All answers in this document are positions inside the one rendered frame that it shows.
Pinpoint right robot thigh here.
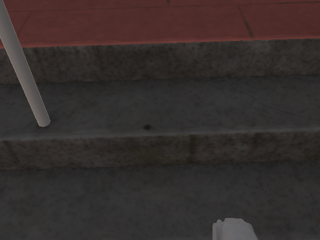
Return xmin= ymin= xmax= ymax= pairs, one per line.
xmin=212 ymin=218 xmax=258 ymax=240

